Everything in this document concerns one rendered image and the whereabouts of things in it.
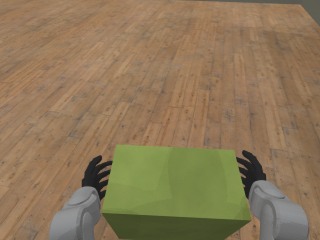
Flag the carton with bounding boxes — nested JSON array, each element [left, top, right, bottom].
[[101, 144, 252, 240]]

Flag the robot left forearm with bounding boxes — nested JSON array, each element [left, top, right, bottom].
[[49, 186, 101, 240]]

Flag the robot right forearm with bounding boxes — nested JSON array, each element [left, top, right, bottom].
[[248, 180, 309, 240]]

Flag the robot right hand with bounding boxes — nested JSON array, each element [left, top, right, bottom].
[[236, 150, 266, 199]]

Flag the robot left hand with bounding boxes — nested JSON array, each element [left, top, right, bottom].
[[82, 155, 113, 202]]

